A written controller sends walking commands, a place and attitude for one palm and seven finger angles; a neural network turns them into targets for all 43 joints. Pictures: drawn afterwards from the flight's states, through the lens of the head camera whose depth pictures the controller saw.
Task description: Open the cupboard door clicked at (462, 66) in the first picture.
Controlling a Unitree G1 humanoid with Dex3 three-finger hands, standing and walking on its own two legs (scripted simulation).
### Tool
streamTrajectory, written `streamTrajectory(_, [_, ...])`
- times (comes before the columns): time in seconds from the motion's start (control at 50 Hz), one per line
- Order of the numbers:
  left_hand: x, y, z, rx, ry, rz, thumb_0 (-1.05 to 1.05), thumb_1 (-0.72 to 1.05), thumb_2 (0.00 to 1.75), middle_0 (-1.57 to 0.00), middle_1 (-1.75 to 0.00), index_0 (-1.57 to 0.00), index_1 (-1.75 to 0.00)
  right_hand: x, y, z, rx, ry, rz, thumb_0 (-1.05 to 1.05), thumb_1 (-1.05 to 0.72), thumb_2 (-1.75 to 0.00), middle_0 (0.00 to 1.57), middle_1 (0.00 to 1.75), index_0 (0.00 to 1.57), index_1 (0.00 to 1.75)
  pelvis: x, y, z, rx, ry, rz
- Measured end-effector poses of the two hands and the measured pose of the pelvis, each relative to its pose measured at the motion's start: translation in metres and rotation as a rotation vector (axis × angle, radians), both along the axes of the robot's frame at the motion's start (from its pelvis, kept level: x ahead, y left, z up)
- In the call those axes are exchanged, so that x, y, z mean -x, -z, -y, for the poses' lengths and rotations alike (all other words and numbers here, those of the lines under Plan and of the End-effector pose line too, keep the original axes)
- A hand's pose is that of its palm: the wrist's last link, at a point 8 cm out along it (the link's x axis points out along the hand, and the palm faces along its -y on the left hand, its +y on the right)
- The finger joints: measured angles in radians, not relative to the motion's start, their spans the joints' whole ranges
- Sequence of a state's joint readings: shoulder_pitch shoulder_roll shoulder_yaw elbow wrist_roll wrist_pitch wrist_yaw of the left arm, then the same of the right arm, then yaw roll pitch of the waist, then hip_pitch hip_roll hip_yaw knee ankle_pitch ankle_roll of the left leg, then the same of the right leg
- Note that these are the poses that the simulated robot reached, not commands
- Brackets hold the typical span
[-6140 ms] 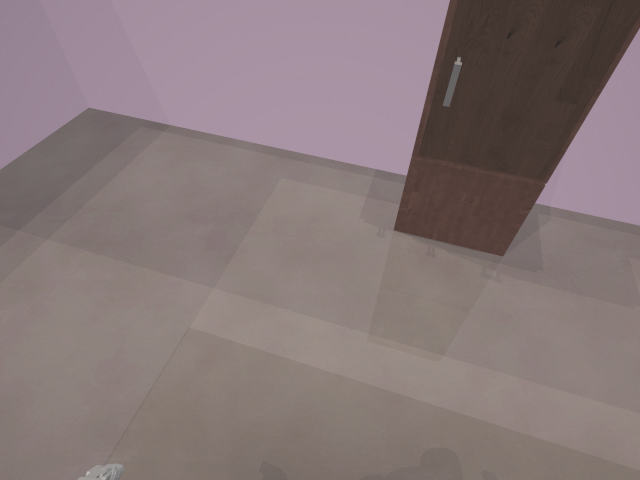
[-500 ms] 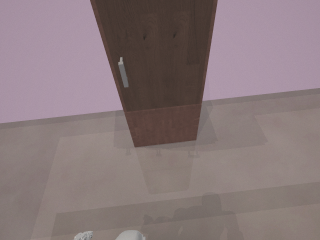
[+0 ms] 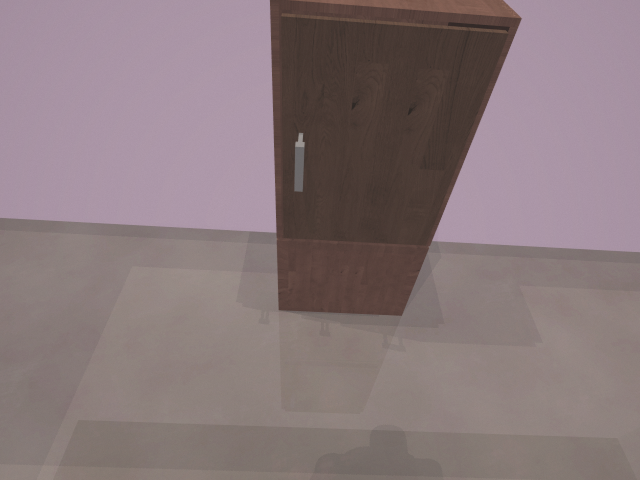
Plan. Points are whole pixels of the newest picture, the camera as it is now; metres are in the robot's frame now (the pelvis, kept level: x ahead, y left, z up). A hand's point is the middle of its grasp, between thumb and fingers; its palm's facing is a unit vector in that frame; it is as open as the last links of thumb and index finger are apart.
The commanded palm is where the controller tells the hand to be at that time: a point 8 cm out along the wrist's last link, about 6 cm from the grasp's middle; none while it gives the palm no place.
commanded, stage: take the last steps up to it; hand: left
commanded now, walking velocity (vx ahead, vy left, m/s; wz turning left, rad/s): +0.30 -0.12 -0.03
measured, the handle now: (299, 162) +0.79 +0.10 -0.06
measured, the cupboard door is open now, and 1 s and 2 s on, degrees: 0 0 0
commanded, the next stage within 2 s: come to a stop and stand still in 0.62 s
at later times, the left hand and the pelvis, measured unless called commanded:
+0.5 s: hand out of the picture +0.11 +0.07 -0.17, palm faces +0.08 -0.98 -0.18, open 7.3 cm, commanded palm none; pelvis +0.14 -0.09 +0.00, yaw +1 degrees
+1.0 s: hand (265, 382) +0.31 +0.11 -0.19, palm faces +0.08 -0.98 -0.20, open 7.4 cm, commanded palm none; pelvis +0.28 -0.08 -0.01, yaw +1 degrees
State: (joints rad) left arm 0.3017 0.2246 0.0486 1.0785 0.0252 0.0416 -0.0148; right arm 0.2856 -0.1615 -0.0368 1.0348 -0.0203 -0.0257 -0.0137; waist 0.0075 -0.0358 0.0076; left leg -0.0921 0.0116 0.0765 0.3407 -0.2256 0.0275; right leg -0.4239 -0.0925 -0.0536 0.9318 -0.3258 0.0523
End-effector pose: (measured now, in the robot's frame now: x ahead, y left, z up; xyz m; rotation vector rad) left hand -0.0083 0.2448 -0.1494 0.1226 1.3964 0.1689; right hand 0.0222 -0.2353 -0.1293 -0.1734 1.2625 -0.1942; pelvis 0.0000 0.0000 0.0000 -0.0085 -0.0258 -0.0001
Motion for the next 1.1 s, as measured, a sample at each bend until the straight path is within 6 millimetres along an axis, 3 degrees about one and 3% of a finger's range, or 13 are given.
streamTrajectory(0.14, [-0.068, -0.004, 0.037, 0.0, 0.057, 0.064, 0.01, 0.91, 0.9, -0.2, -0.3, -0.2, -0.3, 0.049, 0.017, 0.022, -0.043, 0.097, -0.182, 0.0, -0.91, -0.9, 0.2, 0.3, 0.2, 0.3, -0.026, 0.005, 0.027, -0.022, 0.011, -0.009])
streamTrajectory(0.24, [-0.119, -0.001, 0.069, -0.033, 0.073, 0.16, 0.01, 0.91, 0.9, -0.2, -0.3, -0.2, -0.3, 0.056, 0.037, 0.047, -0.082, 0.118, -0.295, 0.0, -0.91, -0.9, 0.2, 0.29, 0.2, 0.3, -0.053, 0.02, 0.059, -0.019, 0.002, -0.008])
streamTrajectory(0.32, [-0.125, -0.008, 0.087, -0.046, 0.017, 0.165, 0.0, 0.92, 0.9, -0.2, -0.3, -0.2, -0.3, 0.013, 0.032, 0.067, -0.089, 0.085, -0.278, 0.01, -0.91, -0.9, 0.2, 0.29, 0.19, 0.3, -0.076, 0.012, 0.075, -0.019, -0.007, -0.011])
streamTrajectory(0.48, [-0.108, -0.006, 0.118, -0.004, -0.031, 0.0, 0.0, 0.92, 0.9, -0.2, -0.3, -0.2, -0.3, -0.134, 0.021, 0.084, -0.076, 0.009, -0.039, 0.0, -0.91, -0.9, 0.19, 0.29, 0.19, 0.29, -0.129, 0.004, 0.088, -0.006, -0.021, -0.02])
streamTrajectory(0.64, [-0.107, 0.01, 0.138, 0.074, -0.121, -0.156, 0.0, 0.91, 0.9, -0.2, -0.3, -0.2, -0.3, -0.277, 0.018, 0.058, -0.074, -0.119, 0.098, 0.0, -0.91, -0.9, 0.19, 0.29, 0.19, 0.29, -0.192, 0.015, 0.079, 0.015, -0.033, -0.02])
streamTrajectory(0.72, [-0.122, 0.023, 0.132, 0.1, -0.138, -0.225, 0.0, 0.91, 0.9, -0.2, -0.3, -0.2, -0.3, -0.329, 0.023, 0.039, -0.056, -0.146, 0.161, 0.0, -0.91, -0.9, 0.19, 0.29, 0.19, 0.29, -0.227, 0.028, 0.067, 0.011, -0.024, -0.012])
streamTrajectory(0.76, [-0.142, 0.025, 0.124, 0.096, -0.122, -0.224, 0.01, 0.91, 0.9, -0.2, -0.3, -0.2, -0.3, -0.338, 0.022, 0.034, -0.057, -0.13, 0.169, 0.0, -0.91, -0.9, 0.19, 0.29, 0.19, 0.29, -0.239, 0.027, 0.063, 0.0, -0.009, -0.005])
streamTrajectory(0.82, [-0.186, 0.022, 0.11, 0.071, -0.098, -0.169, 0.01, 0.91, 0.9, -0.2, -0.3, -0.2, -0.3, -0.334, 0.018, 0.031, -0.053, -0.096, 0.128, 0.0, -0.91, -0.9, 0.2, 0.29, 0.2, 0.3, -0.254, 0.019, 0.061, -0.008, -0.007, -0.003])
streamTrajectory(0.96, [-0.291, 0.012, 0.091, -0.001, -0.035, 0.024, 0.0, 0.91, 0.9, -0.2, -0.3, -0.2, -0.3, -0.336, 0.012, 0.061, -0.007, -0.043, 0.053, -0.03, -0.94, -0.9, 0.2, 0.3, 0.2, 0.3, -0.274, 0.01, 0.069, -0.007, -0.012, -0.005])
streamTrajectory(1.04, [-0.333, 0.004, 0.09, -0.047, -0.01, 0.108, 0.0, 0.91, 0.9, -0.2, -0.3, -0.2, -0.3, -0.332, 0.018, 0.08, -0.015, -0.025, 0.018, -0.02, -0.93, -0.9, 0.2, 0.29, 0.2, 0.3, -0.279, 0.012, 0.084, -0.005, -0.01, -0.001])
streamTrajectory(1.1, [-0.352, -0.002, 0.096, -0.086, 0.01, 0.159, 0.0, 0.91, 0.9, -0.2, -0.3, -0.2, -0.3, -0.329, 0.029, 0.097, -0.035, -0.009, 0.006, -0.01, -0.92, -0.9, 0.2, 0.29, 0.2, 0.3, -0.282, 0.017, 0.099, -0.016, -0.004, -0.001])
